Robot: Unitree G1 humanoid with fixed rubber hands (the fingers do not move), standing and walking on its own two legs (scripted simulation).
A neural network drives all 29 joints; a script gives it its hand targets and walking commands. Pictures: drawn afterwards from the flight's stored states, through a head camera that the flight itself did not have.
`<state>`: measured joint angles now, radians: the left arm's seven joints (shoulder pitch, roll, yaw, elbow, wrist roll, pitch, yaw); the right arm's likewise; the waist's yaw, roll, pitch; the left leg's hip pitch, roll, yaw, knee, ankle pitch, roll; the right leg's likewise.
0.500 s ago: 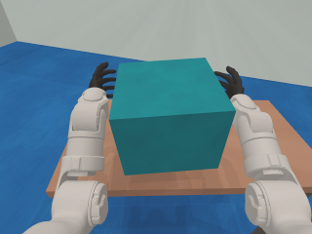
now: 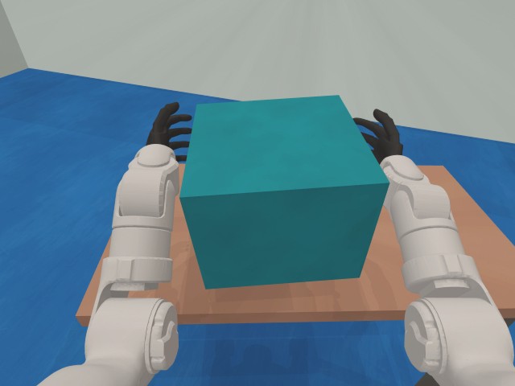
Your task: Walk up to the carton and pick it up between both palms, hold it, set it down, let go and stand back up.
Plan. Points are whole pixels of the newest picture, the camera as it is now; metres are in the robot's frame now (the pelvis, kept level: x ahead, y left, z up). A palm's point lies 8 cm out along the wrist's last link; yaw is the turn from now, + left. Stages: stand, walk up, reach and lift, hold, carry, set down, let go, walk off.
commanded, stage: hold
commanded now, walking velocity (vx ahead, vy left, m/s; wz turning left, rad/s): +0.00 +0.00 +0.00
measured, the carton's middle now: (275, 187) +0.38 +0.00 +0.17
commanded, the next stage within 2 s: set down in 0.74 s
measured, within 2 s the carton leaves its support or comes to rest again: neither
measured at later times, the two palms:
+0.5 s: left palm (160, 153) +0.37 +0.17 +0.23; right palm (384, 161) +0.38 -0.16 +0.22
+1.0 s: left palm (150, 157) +0.38 +0.19 +0.22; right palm (373, 148) +0.39 -0.15 +0.24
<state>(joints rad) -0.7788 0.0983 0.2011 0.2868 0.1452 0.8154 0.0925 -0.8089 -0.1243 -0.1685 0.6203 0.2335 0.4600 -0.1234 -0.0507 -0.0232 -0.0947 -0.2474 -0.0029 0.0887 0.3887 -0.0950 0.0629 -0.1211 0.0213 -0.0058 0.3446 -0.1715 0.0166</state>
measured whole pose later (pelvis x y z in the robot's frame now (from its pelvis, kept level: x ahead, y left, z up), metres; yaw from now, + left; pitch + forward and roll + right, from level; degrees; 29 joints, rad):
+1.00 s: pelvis +0.00 +0.00 +0.00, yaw +0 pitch -3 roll -2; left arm -0.78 0.09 0.27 0.38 0.15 0.67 0.06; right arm -0.87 -0.12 -0.17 0.68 0.18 0.41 -0.13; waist -0.02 -0.02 -0.10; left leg -0.25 0.00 0.09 0.39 -0.10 0.07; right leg -0.12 0.02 -0.01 0.34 -0.17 0.02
